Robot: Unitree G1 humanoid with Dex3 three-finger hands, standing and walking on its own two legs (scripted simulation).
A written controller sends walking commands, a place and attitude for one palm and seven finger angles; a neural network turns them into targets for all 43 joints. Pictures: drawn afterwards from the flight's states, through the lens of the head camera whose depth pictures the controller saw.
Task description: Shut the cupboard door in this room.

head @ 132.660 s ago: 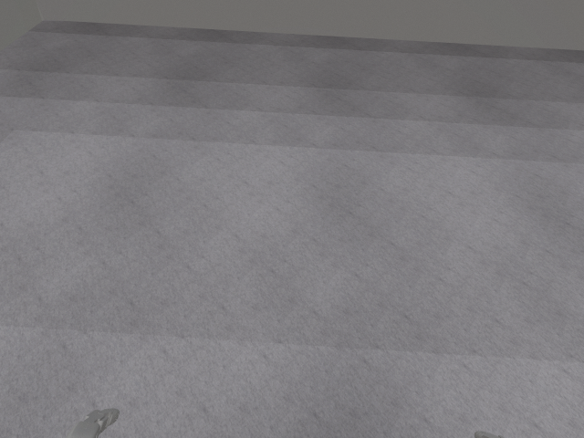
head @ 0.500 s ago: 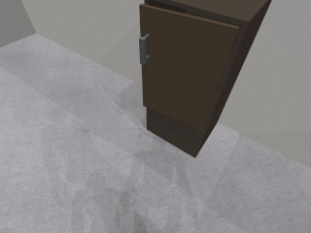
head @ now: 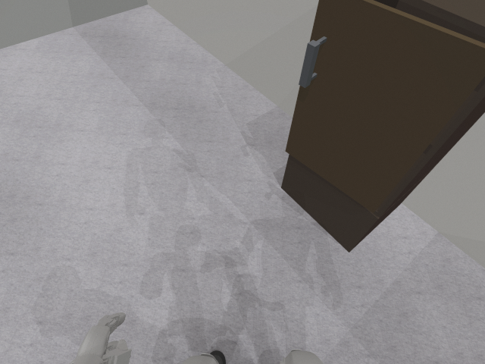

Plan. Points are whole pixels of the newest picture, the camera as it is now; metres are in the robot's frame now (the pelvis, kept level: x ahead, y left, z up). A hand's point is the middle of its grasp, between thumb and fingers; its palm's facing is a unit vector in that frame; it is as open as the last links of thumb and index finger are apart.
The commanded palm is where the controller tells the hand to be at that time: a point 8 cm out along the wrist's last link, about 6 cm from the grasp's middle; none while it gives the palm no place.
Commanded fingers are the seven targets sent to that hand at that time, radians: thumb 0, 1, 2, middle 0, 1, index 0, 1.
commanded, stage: walk to a spot facing it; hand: left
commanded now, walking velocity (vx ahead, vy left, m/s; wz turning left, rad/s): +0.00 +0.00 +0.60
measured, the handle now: (313, 62) +0.83 -0.18 +0.01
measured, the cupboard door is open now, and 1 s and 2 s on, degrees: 7 7 7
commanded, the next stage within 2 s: none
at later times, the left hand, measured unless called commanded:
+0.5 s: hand out of the picture -0.05 +0.18 -0.19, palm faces +0.37 -0.89 -0.25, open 7.4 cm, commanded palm none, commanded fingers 0.00 0.90 0.90 -0.20 -0.30 -0.20 -0.30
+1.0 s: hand out of the picture +0.00 +0.16 -0.15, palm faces +0.56 -0.78 -0.28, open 7.4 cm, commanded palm none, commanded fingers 0.00 0.90 0.90 -0.20 -0.30 -0.20 -0.30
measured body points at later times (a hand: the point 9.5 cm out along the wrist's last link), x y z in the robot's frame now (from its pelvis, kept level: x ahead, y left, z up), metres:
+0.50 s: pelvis +0.01 -0.02 -0.02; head +0.07 +0.02 +0.42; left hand -0.06 +0.23 -0.17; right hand +0.21 -0.23 -0.15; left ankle -0.02 +0.08 -0.74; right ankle +0.00 -0.17 -0.72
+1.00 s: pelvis +0.03 -0.06 +0.00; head +0.08 -0.05 +0.44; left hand -0.03 +0.20 -0.13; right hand +0.24 -0.24 -0.16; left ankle -0.07 +0.02 -0.65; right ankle +0.11 -0.15 -0.74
